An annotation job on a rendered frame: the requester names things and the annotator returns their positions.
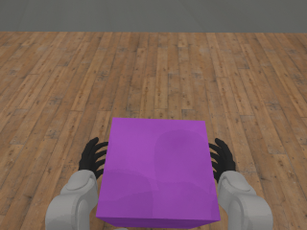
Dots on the robot right hand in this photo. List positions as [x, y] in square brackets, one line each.
[224, 159]

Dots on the right robot forearm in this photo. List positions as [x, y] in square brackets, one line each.
[245, 209]

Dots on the carton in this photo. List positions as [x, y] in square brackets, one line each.
[158, 174]

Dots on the robot left hand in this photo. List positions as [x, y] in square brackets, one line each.
[89, 157]

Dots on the left robot forearm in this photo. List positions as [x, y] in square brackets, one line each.
[70, 209]

